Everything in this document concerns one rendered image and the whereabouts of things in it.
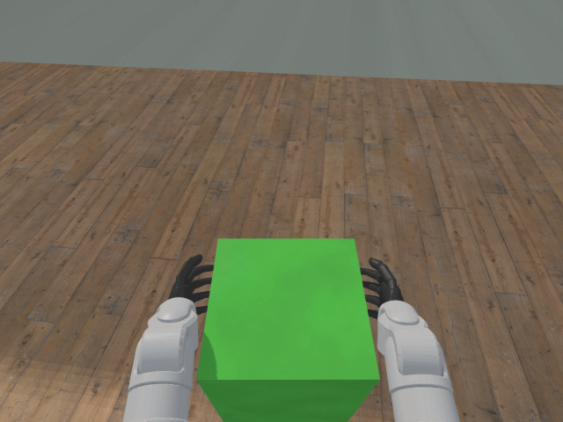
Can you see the left robot hand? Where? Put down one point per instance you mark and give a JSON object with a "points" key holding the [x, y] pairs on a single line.
{"points": [[185, 285]]}

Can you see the carton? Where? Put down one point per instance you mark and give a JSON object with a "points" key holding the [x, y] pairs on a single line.
{"points": [[287, 336]]}

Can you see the left robot forearm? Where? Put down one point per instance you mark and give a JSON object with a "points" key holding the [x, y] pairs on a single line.
{"points": [[162, 372]]}

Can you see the right robot hand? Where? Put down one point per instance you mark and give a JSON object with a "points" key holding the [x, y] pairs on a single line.
{"points": [[387, 287]]}

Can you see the right robot forearm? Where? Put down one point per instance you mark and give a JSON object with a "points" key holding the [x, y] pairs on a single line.
{"points": [[418, 378]]}

